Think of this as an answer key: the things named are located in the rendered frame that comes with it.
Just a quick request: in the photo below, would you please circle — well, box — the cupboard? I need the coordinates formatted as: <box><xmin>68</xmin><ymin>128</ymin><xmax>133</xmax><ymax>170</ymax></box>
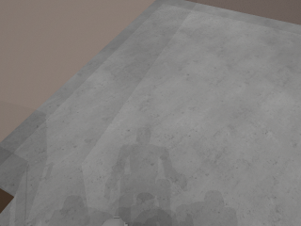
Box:
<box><xmin>0</xmin><ymin>188</ymin><xmax>14</xmax><ymax>214</ymax></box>

